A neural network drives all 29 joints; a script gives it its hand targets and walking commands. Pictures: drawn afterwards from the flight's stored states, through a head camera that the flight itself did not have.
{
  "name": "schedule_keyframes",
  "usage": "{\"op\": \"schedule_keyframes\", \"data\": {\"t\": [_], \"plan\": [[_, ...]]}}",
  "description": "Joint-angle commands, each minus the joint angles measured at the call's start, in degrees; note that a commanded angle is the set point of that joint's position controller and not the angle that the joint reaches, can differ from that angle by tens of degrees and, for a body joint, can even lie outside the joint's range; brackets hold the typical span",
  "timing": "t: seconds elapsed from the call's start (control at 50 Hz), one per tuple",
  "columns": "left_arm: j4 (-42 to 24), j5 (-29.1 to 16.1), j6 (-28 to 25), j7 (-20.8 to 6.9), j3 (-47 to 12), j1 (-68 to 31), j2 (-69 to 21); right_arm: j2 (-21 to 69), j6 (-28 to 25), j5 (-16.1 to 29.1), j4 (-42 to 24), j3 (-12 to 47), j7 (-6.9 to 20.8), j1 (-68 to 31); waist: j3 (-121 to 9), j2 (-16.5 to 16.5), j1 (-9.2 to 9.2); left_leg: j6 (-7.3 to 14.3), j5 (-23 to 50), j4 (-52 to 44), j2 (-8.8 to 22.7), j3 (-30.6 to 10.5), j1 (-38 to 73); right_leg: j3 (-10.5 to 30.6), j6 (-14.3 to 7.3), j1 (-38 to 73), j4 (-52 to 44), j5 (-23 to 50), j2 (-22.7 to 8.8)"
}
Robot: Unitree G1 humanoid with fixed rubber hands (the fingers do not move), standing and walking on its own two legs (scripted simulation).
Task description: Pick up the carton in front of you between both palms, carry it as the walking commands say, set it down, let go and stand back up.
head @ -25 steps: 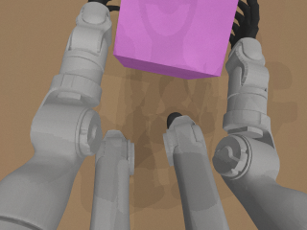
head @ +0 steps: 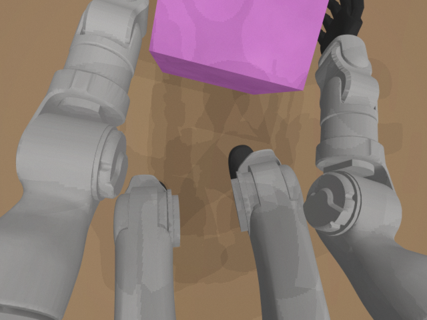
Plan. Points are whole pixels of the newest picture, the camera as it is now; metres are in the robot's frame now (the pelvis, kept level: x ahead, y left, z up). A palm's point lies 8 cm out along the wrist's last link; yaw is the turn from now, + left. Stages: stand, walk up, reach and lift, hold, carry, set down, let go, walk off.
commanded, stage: set down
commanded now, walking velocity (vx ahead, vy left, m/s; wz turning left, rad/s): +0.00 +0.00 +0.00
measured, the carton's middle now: (230, 19) +0.53 -0.11 -0.25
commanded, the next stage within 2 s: none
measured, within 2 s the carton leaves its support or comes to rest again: rests again in 0.34 s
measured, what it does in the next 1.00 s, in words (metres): stands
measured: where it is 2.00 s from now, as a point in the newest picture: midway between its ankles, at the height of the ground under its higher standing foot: (202, 213)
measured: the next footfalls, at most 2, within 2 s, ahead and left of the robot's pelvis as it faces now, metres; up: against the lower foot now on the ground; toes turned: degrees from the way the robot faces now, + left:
none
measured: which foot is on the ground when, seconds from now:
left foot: down 0.00-1.00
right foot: down 0.00-1.00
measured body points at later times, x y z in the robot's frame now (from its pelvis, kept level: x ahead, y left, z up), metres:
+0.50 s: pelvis +0.00 +0.00 -0.01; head +0.37 +0.00 +0.23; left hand +0.58 +0.03 -0.20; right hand +0.48 -0.26 -0.19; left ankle +0.08 +0.11 -0.37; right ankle +0.13 -0.15 -0.37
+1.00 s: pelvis -0.01 +0.00 -0.02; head +0.37 +0.00 +0.20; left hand +0.58 +0.06 -0.23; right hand +0.46 -0.28 -0.22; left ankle +0.08 +0.10 -0.37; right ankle +0.13 -0.15 -0.37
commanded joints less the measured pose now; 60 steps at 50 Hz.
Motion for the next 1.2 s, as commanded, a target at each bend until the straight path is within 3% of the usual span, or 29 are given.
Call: {"op": "schedule_keyframes", "data": {"t": [0.0,0.28,0.52,0.66,0.76,0.82,0.86,0.9,1.04,1.18], "plan": [[-6.6,-4.2,-3.3,-11.6,-9.3,-22.5,-48.8,35.4,-1.7,4.3,-2.2,22.5,13.9,-36.6,-60.6,10.0,-6.4,1.6,20.3,-11.8,1.2,5.6,23.2,-10.9,-3.0,35.3,-3.3,24.7,2.3],[-5.0,-4.2,-4.8,-11.9,-8.8,-23.3,-41.0,30.5,-3.3,3.8,3.1,18.3,13.6,-34.9,-51.4,10.2,-5.67,2.5,18.1,-10.9,2.2,3.9,20.4,-9.9,-3.8,29.8,-1.5,21.1,1.9],[-0.8,0.8,-4.0,-12.7,-3.9,-18.4,-33.7,25.7,-3.7,2.3,6.7,14.2,13.4,-32.3,-42.4,8.0,-2.52,3.5,14.7,-10.1,3.2,3.1,16.4,-8.9,-3.9,25.9,-0.6,16.8,1.8],[1.6,3.5,-3.5,-13.1,-1.7,-16.1,-29.6,21.7,-3.5,0.9,9.3,10.6,12.7,-29.3,-37.5,8.4,-0.96,3.7,13.0,-9.9,4.1,2.6,15.9,-8.5,-4.1,22.8,-0.3,13.5,1.8],[1.7,4.5,-3.9,-12.4,-1.2,-16.7,-22.3,16.1,-4.5,-0.1,12.2,6.6,11.1,-25.0,-36.2,7.6,-1.21,3.3,12.7,-9.3,5.2,2.0,17.4,-8.9,-3.4,22.9,0.5,12.6,1.1],[0.8,3.0,-4.8,-9.5,-1.9,-17.1,-9.4,4.4,-6.7,0.4,14.8,2.6,7.8,-19.8,-38.3,7.8,-2.49,2.1,14.6,-9.0,6.5,1.4,21.0,-9.6,-2.7,24.0,1.0,14.2,0.0],[-0.2,0.5,-5.7,-6.1,-2.6,-16.9,4.7,-9.8,-9.3,1.4,16.9,-0.2,3.9,-15.1,-40.2,7.6,-3.88,1.4,16.3,-8.9,7.7,0.5,23.6,-10.1,-2.3,25.1,1.3,15.8,-0.8],[-1.4,-3.5,-6.4,-3.6,-5.4,-19.2,11.4,-17.6,-11.8,4.6,17.5,1.0,0.6,-14.3,-43.7,8.3,-5.25,0.9,18.8,-8.3,8.7,-0.9,25.8,-10.1,-2.3,26.4,1.3,18.6,-1.4],[-5.7,-12.6,-7.9,-4.3,-14.1,-23.1,10.8,-18.2,-14.5,15.0,18.2,10.2,0.0,-16.5,-50.8,11.3,-7.2,0.8,22.3,-6.2,10.2,-1.1,27.8,-8.7,-3.4,29.8,1.1,25.7,-3.1],[-9.5,-12.4,-6.9,-3.3,-11.9,-23.6,16.5,-18.9,-13.2,21.5,10.6,15.4,-2.3,-16.1,-66.3,12.1,-6.15,1.3,19.9,-5.1,9.6,2.7,33.7,-8.1,-4.0,42.3,-1.2,29.4,-2.2]]}}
